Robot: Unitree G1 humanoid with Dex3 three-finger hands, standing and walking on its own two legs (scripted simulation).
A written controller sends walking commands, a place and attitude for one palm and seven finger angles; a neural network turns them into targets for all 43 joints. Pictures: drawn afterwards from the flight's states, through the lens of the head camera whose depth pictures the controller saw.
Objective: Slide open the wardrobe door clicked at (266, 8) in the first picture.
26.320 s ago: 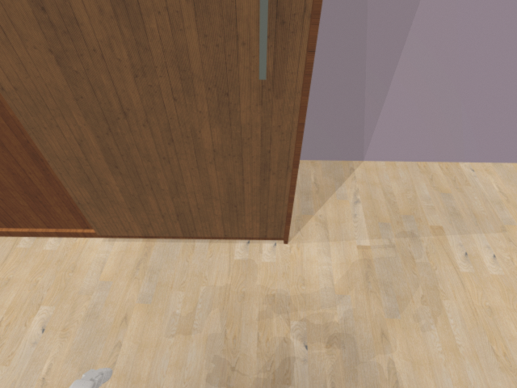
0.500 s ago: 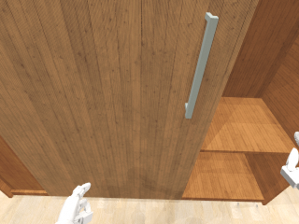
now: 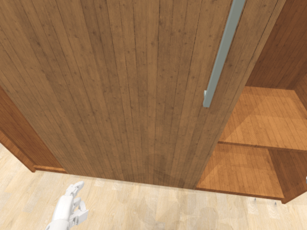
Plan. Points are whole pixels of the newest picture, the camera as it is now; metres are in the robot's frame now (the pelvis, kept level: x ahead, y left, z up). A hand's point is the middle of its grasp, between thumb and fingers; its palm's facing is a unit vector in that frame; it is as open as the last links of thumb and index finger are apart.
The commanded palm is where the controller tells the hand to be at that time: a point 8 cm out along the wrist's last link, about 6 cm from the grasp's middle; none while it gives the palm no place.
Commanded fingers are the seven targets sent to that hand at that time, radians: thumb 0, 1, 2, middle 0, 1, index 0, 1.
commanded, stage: step back with the hand held close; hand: right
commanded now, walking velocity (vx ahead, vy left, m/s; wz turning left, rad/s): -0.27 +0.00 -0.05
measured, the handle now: (218, 57) +0.48 -0.14 +0.23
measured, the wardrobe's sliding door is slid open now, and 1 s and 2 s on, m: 0.56 0.56 0.56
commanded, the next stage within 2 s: stop stepping back and stand still in 0.72 s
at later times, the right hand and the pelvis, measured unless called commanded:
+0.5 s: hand out of the picture +0.13 -0.28 +0.17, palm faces +0.51 +0.73 -0.45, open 7.4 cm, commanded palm +0.06 -0.31 +0.18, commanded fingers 0.00 -0.90 -0.90 0.20 0.30 0.20 0.30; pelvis -0.06 +0.00 -0.02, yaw -3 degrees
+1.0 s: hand out of the picture +0.06 -0.28 +0.18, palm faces +0.44 +0.81 -0.40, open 7.4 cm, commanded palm +0.00 -0.31 +0.18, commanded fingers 0.00 -0.90 -0.90 0.20 0.30 0.20 0.30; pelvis -0.14 -0.02 -0.01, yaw +2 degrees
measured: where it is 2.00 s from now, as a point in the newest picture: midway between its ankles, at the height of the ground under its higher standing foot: outside the picture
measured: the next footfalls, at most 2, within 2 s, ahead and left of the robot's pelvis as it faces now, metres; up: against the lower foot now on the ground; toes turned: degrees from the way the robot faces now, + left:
left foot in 1.00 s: -0.20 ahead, +0.12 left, +0.00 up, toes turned +2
right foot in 1.12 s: -0.04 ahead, -0.10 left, +0.00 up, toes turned +3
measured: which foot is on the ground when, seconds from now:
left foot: down 0.00-0.68, up 0.70-0.98, down 1.00-1.00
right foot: down 0.00-0.98, up 1.00-1.00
